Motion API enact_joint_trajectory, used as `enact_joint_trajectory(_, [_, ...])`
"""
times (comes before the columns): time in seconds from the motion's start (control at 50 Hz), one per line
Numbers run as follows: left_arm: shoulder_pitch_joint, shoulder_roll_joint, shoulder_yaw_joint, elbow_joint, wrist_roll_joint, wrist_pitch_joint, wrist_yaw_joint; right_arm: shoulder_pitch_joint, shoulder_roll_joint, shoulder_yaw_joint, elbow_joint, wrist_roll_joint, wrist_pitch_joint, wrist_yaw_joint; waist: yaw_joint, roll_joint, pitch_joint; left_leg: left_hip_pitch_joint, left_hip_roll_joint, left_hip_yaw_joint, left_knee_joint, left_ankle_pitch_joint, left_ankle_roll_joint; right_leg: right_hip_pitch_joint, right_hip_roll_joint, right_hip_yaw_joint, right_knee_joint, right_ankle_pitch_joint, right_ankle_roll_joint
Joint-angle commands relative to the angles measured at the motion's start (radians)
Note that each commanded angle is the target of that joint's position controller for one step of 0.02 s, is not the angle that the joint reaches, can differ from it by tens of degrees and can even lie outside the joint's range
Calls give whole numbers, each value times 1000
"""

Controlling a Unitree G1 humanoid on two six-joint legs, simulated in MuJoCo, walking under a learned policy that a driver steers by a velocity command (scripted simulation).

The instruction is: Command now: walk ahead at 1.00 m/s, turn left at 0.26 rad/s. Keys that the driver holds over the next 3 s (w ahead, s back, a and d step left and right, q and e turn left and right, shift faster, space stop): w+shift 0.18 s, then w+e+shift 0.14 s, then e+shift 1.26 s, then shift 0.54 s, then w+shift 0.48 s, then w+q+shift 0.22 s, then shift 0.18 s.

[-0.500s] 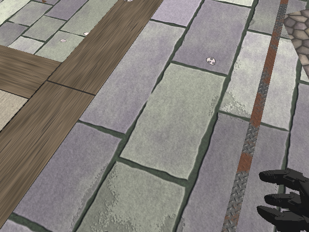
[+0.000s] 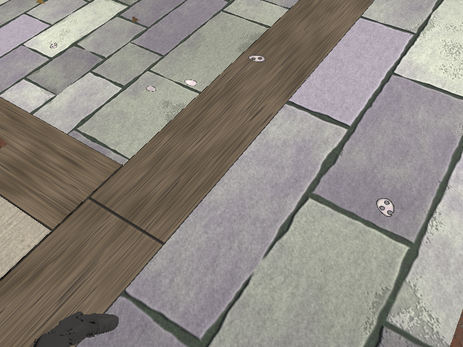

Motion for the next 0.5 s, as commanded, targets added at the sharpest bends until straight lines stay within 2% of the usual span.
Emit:
enact_joint_trajectory(0.02, [509,304,115,88,22,1,10,38,1,20,-121,24,-31,1,199,-372,-432,-750,-44,21,886,25,-26,956,-376,919,-298,-598,-200])
enact_joint_trajectory(0.04, [377,223,104,74,11,2,1,-80,-49,16,-129,7,-25,-8,179,-205,-216,-867,53,25,899,107,-9,813,-342,808,-323,-640,-197])
enact_joint_trajectory(0.06, [324,160,92,79,0,-3,-5,-158,-64,18,-139,-2,-22,2,168,-61,-129,-852,101,35,836,180,-10,672,-308,648,-317,-536,-190])
enact_joint_trajectory(0.08, [318,126,81,102,5,-6,-7,-214,-52,21,-155,-9,-17,13,151,-8,-63,-824,126,40,778,183,-10,555,-257,529,-333,-427,-167])
enact_joint_trajectory(0.1, [323,102,70,127,6,-11,-4,-213,-30,28,-174,-18,-7,25,112,-47,-33,-803,141,30,743,175,-16,472,-233,463,-350,-384,-160])
enact_joint_trajectory(0.12, [331,82,62,150,2,-18,-3,-209,-7,37,-173,-24,5,34,89,-59,-8,-791,155,29,712,162,-26,417,-209,411,-382,-375,-149])
enact_joint_trajectory(0.14, [343,86,62,168,-9,-28,-4,-217,9,43,-182,-25,14,40,73,-72,17,-809,163,32,675,155,-35,391,-200,373,-415,-354,-146])
enact_joint_trajectory(0.18, [350,109,65,187,-22,-45,-8,-308,7,53,-224,-28,20,46,63,-71,78,-866,183,64,559,231,-55,343,-178,277,-495,-261,-151])
enact_joint_trajectory(0.22, [354,107,64,198,-34,-52,-14,-425,-1,64,-277,-33,10,54,63,-65,116,-837,226,145,341,375,-80,298,-122,195,-547,-110,-159])
enact_joint_trajectory(0.24, [357,108,66,200,-40,-55,-16,-468,10,73,-289,-29,3,62,72,-50,120,-752,218,171,216,460,-87,260,-90,153,-563,-23,-151])
enact_joint_trajectory(0.28, [386,150,77,207,-54,-63,-15,-516,28,82,-294,-15,-3,73,89,-43,104,-572,183,214,87,574,-88,232,-106,139,-617,159,-152])
enact_joint_trajectory(0.32, [408,189,86,219,-56,-60,-12,-528,1,74,-291,-13,-3,61,89,-45,87,-540,163,215,12,582,-82,360,-128,142,-581,326,-148])
enact_joint_trajectory(0.34, [424,196,86,231,-51,-54,-10,-519,-11,67,-285,-21,-8,50,88,-41,64,-521,133,224,-23,549,-75,448,-123,137,-491,539,-131])
enact_joint_trajectory(0.36, [448,210,88,244,-47,-48,-4,-466,-26,59,-267,-33,-15,36,73,-62,5,-455,88,235,-45,494,-68,523,-113,139,-360,756,-106])
enact_joint_trajectory(0.38, [449,228,93,251,-44,-38,3,-328,-50,47,-225,-42,-27,21,14,-91,-80,-306,59,227,-76,479,-60,535,-90,139,-158,857,-74])
enact_joint_trajectory(0.4, [426,232,96,247,-57,-31,9,-167,-77,34,-182,-52,-39,3,-69,-107,-152,-105,125,185,-112,579,-53,433,-46,129,90,742,-39])
enact_joint_trajectory(0.42, [426,143,80,201,-59,-28,10,-13,-160,13,-162,-74,-44,-13,-93,-14,-320,157,373,9,-9,846,-37,253,26,94,421,289,-23])
enact_joint_trajectory(0.44, [585,-5,49,169,-120,-13,32,-6,-206,-4,-176,-81,-41,2,-7,261,-569,462,751,-370,42,1370,126,-47,140,67,871,-561,2])
enact_joint_trajectory(0.46, [496,137,82,170,-76,9,43,-24,-154,-10,-195,-25,-15,1,-38,90,-636,366,635,-300,51,1333,103,-48,77,111,909,-466,-18])
enact_joint_trajectory(0.48, [378,135,91,144,-70,12,34,-96,-67,14,-187,-14,-13,-1,-22,99,-452,228,575,-150,-2,1241,63,-118,39,109,828,-378,-12])
enact_joint_trajectory(0.5, [340,107,85,139,-55,20,25,-134,-16,25,-172,-10,-12,-5,3,96,-291,97,521,-71,-59,1137,27,-160,7,85,764,-331,1])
